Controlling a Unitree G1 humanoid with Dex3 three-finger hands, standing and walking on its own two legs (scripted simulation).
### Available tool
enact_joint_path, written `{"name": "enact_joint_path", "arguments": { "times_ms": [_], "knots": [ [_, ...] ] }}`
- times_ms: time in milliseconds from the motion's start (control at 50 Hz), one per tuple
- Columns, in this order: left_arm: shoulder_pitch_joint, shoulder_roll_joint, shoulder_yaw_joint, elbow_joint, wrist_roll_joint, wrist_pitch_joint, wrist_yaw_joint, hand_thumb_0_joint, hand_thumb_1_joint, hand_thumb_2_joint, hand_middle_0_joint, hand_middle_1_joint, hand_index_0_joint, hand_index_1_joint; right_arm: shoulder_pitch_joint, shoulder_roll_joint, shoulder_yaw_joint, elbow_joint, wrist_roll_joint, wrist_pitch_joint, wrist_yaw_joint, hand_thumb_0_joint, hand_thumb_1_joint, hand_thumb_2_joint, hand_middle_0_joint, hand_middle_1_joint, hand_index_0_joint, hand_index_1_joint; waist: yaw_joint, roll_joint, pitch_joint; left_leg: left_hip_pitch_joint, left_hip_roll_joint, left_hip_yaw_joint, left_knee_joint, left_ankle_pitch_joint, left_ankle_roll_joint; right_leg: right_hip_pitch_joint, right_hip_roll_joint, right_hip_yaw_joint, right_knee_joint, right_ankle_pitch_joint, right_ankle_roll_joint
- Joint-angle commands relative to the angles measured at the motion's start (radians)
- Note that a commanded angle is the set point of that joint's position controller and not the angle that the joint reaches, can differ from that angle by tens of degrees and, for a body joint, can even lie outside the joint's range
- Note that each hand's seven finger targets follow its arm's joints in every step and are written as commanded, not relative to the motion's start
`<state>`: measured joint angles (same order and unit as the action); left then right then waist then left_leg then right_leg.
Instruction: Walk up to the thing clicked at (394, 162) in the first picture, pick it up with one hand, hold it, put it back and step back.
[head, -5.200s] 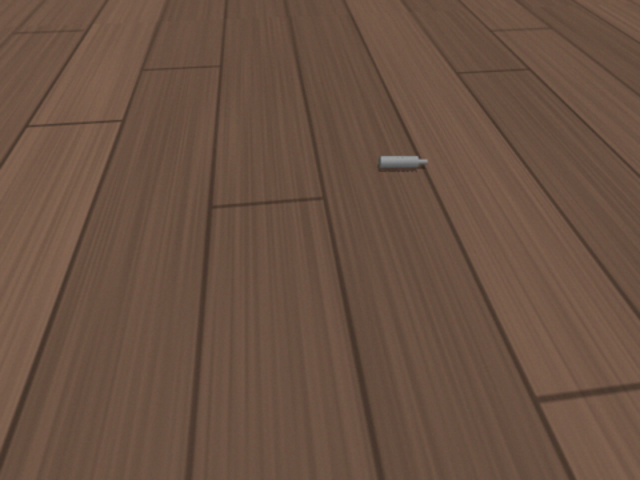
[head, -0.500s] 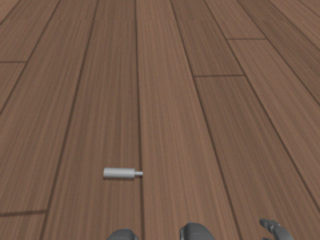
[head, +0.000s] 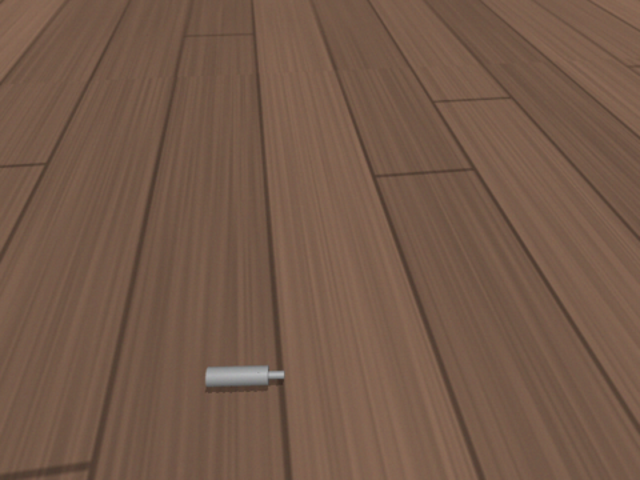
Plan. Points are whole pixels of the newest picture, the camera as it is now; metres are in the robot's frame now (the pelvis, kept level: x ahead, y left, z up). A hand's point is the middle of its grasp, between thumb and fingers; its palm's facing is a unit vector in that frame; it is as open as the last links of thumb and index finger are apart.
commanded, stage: walk up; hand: left
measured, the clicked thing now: (246, 375) +0.52 +0.21 -0.74
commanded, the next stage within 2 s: stand in 1.04 s
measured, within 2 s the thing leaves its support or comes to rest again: neither
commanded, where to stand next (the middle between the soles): +0.14 +0.00 m, yaw -1 degrees
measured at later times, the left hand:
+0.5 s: hand out of the picture +0.11 +0.25 -0.14, palm faces -0.09 -0.92 -0.38, open 7.4 cm
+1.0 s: hand out of the picture +0.12 +0.25 -0.14, palm faces -0.11 -0.92 -0.37, open 7.4 cm
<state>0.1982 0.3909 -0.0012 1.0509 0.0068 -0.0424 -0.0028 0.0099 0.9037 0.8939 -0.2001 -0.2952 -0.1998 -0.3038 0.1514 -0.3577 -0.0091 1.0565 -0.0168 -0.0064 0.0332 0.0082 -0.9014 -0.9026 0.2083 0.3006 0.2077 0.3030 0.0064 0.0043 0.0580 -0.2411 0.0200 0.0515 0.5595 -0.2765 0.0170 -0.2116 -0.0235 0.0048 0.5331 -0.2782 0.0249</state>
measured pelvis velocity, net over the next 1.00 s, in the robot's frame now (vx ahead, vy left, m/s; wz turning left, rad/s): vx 0.02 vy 0.00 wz -0.07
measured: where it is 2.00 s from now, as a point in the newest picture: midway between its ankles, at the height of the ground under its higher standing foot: outside the picture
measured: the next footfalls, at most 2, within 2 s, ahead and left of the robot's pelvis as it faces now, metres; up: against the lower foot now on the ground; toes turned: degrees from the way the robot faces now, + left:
none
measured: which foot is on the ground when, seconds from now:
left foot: down 0.00-1.00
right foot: down 0.00-1.00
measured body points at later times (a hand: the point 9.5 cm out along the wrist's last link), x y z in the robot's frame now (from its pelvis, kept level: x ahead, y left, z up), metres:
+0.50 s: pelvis +0.01 +0.00 +0.01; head +0.02 -0.01 +0.46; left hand +0.12 +0.30 -0.11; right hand +0.09 -0.31 -0.12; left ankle +0.02 +0.11 -0.73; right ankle +0.01 -0.14 -0.73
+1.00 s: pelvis +0.02 +0.00 +0.01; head +0.03 -0.01 +0.46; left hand +0.13 +0.29 -0.11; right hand +0.08 -0.31 -0.12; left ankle +0.02 +0.11 -0.73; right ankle +0.01 -0.14 -0.73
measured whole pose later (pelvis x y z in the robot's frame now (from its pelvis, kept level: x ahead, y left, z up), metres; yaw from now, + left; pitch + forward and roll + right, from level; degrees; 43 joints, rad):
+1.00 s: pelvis +0.02 +0.00 +0.01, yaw -4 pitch -3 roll +0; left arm 0.10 0.35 -0.01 1.11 0.02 -0.02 0.00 0.01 0.90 0.89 -0.20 -0.30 -0.20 -0.30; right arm 0.09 -0.36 -0.03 1.12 -0.02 0.00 0.02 0.01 -0.90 -0.90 0.21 0.30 0.21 0.30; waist -0.01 0.01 0.07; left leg -0.11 0.03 0.12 0.40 -0.23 0.01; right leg -0.14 -0.01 0.07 0.42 -0.24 0.03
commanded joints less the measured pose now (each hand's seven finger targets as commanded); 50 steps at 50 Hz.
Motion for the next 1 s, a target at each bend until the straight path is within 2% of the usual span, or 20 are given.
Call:
{"name": "enact_joint_path", "arguments": {
  "times_ms": [0, 40, 80, 180, 240, 340, 440, 500, 520, 540, 620, 720, 760, 880, 900, 980],
  "knots": [
    [-0.042, 0.218, 0.039, -0.046, -0.011, -0.029, 0.019, 0.0, 0.9, 0.9, -0.2, -0.3, -0.2, -0.3, -0.078, -0.23, -0.052, -0.065, 0.014, -0.037, -0.025, 0.0, -0.9, -0.9, 0.2, 0.3, 0.2, 0.3, 0.001, 0.034, -0.105, 0.073, 0.105, -0.13, -0.127, 0.219, 0.047, 0.037, -0.078, 0.088, -0.078, 0.27, -0.07],
    [-0.052, 0.221, 0.04, -0.038, -0.01, -0.028, 0.021, 0.0, 0.9, 0.9, -0.2, -0.3, -0.2, -0.3, -0.075, -0.231, -0.057, -0.055, 0.018, -0.034, -0.027, 0.0, -0.9, -0.9, 0.2, 0.3, 0.2, 0.3, -0.003, 0.012, -0.12, 0.098, 0.104, -0.111, -0.108, 0.285, 0.049, 0.053, -0.084, 0.087, -0.081, 0.319, -0.069],
    [-0.072, 0.22, 0.038, -0.036, -0.01, -0.025, 0.023, 0.0, 0.9, 0.9, -0.2, -0.3, -0.2, -0.3, -0.074, -0.232, -0.059, -0.047, 0.02, -0.03, -0.029, 0.0, -0.9, -0.9, 0.2, 0.3, 0.2, 0.3, -0.008, 0.004, -0.123, 0.11, 0.103, -0.101, -0.111, 0.282, 0.051, 0.052, -0.084, 0.086, -0.074, 0.322, -0.071],
    [-0.109, 0.204, 0.032, -0.021, -0.004, -0.015, 0.021, 0.0, 0.9, 0.9, -0.2, -0.3, -0.2, -0.3, -0.111, -0.229, -0.06, -0.037, 0.016, -0.02, -0.027, 0.0, -0.9, -0.9, 0.2, 0.3, 0.2, 0.3, -0.007, 0.007, -0.068, 0.071, 0.112, -0.114, -0.171, 0.096, 0.056, 0.019, -0.063, 0.083, -0.093, 0.185, -0.065],
    [-0.121, 0.207, 0.032, -0.016, -0.001, -0.015, 0.019, 0.0, 0.9, 0.9, -0.2, -0.3, -0.2, -0.3, -0.13, -0.226, -0.057, -0.033, 0.014, -0.019, -0.026, 0.0, -0.9, -0.9, 0.2, 0.3, 0.2, 0.3, -0.006, 0.0, -0.051, 0.071, 0.105, -0.1, -0.178, 0.06, 0.044, 0.014, -0.076, 0.108, -0.126, 0.186, -0.069],
    [-0.137, 0.214, 0.035, -0.009, 0.001, -0.02, 0.02, 0.0, 0.9, 0.9, -0.2, -0.3, -0.2, -0.3, -0.132, -0.222, -0.056, -0.02, 0.014, -0.021, -0.024, 0.0, -0.9, -0.9, 0.2, 0.3, 0.2, 0.3, -0.011, -0.029, -0.084, 0.141, 0.093, -0.068, -0.16, 0.149, 0.029, 0.023, -0.097, 0.136, -0.162, 0.267, -0.068],
    [-0.155, 0.203, 0.033, -0.008, 0.0, -0.013, 0.019, 0.0, 0.9, 0.9, -0.2, -0.3, -0.2, -0.3, -0.126, -0.229, -0.062, -0.006, 0.01, -0.02, -0.024, 0.0, -0.9, -0.9, 0.2, 0.3, 0.2, 0.3, -0.014, -0.029, -0.106, 0.181, 0.105, -0.068, -0.191, 0.161, 0.033, 0.027, -0.082, 0.12, -0.163, 0.244, -0.06],
    [-0.163, 0.191, 0.033, -0.009, 0.0, -0.01, 0.018, 0.0, 0.9, 0.9, -0.2, -0.3, -0.2, -0.3, -0.118, -0.228, -0.062, 0.0, 0.009, -0.023, -0.027, 0.0, -0.9, -0.9, 0.2, 0.3, 0.2, 0.3, -0.016, -0.01, -0.133, 0.188, 0.115, -0.069, -0.213, 0.197, 0.034, 0.064, -0.08, 0.107, -0.147, 0.278, -0.056],
    [-0.156, 0.189, 0.03, -0.002, -0.002, -0.009, 0.018, 0.0, 0.9, 0.9, -0.2, -0.3, -0.2, -0.3, -0.128, -0.224, -0.06, -0.002, 0.011, -0.023, -0.027, 0.0, -0.9, -0.9, 0.2, 0.3, 0.2, 0.3, -0.008, -0.007, -0.119, 0.184, 0.114, -0.071, -0.218, 0.19, 0.034, 0.056, -0.073, 0.103, -0.151, 0.269, -0.051],
    [-0.154, 0.192, 0.031, -0.003, 0.001, -0.007, 0.018, 0.0, 0.9, 0.9, -0.2, -0.3, -0.2, -0.3, -0.135, -0.23, -0.064, -0.005, 0.008, -0.021, -0.027, 0.0, -0.9, -0.9, 0.2, 0.3, 0.2, 0.3, -0.008, -0.01, -0.106, 0.179, 0.112, -0.064, -0.219, 0.159, 0.039, 0.046, -0.068, 0.098, -0.151, 0.253, -0.05],
    [-0.166, 0.193, 0.034, -0.006, 0.002, -0.005, 0.019, 0.0, 0.9, 0.9, -0.2, -0.3, -0.2, -0.3, -0.115, -0.224, -0.062, 0.001, 0.006, -0.02, -0.027, 0.0, -0.9, -0.9, 0.2, 0.3, 0.2, 0.3, -0.016, -0.012, -0.089, 0.168, 0.106, -0.055, -0.225, 0.146, 0.033, 0.046, -0.072, 0.11, -0.155, 0.246, -0.056],
    [-0.148, 0.185, 0.034, 0.004, 0.002, 0.001, 0.018, 0.0, 0.9, 0.9, -0.2, -0.3, -0.2, -0.3, -0.123, -0.226, -0.064, 0.002, 0.007, -0.02, -0.029, 0.0, -0.9, -0.9, 0.2, 0.3, 0.2, 0.3, -0.006, 0.011, -0.079, 0.172, 0.125, -0.066, -0.247, 0.125, 0.042, 0.041, -0.056, 0.09, -0.146, 0.225, -0.05],
    [-0.147, 0.189, 0.033, 0.005, 0.005, 0.001, 0.018, 0.0, 0.9, 0.9, -0.2, -0.3, -0.2, -0.3, -0.124, -0.222, -0.064, -0.003, 0.007, -0.018, -0.029, 0.0, -0.9, -0.9, 0.2, 0.3, 0.2, 0.3, -0.008, -0.009, -0.064, 0.162, 0.114, -0.057, -0.241, 0.096, 0.039, 0.035, -0.06, 0.103, -0.159, 0.219, -0.052],
    [-0.161, 0.19, 0.036, -0.004, 0.006, 0.001, 0.019, 0.0, 0.9, 0.9, -0.2, -0.3, -0.2, -0.3, -0.106, -0.224, -0.068, 0.001, 0.005, -0.016, -0.029, 0.0, -0.9, -0.9, 0.2, 0.3, 0.2, 0.3, -0.02, -0.018, -0.064, 0.166, 0.105, -0.045, -0.236, 0.086, 0.031, 0.029, -0.068, 0.121, -0.171, 0.228, -0.057],
    [-0.15, 0.188, 0.035, -0.002, 0.004, 0.0, 0.019, 0.0, 0.9, 0.9, -0.2, -0.3, -0.2, -0.3, -0.108, -0.214, -0.064, 0.002, 0.006, -0.017, -0.028, 0.0, -0.9, -0.9, 0.2, 0.3, 0.2, 0.3, -0.013, -0.019, -0.072, 0.186, 0.107, -0.045, -0.236, 0.11, 0.029, 0.024, -0.073, 0.128, -0.174, 0.237, -0.056],
    [-0.149, 0.184, 0.036, -0.002, 0.004, 0.0, 0.02, 0.0, 0.9, 0.9, -0.2, -0.3, -0.2, -0.3, -0.102, -0.217, -0.069, 0.002, 0.007, -0.017, -0.029, 0.0, -0.9, -0.9, 0.2, 0.3, 0.2, 0.3, -0.018, -0.021, -0.093, 0.209, 0.113, -0.039, -0.228, 0.156, 0.03, 0.036, -0.071, 0.123, -0.167, 0.275, -0.056]
  ]
}}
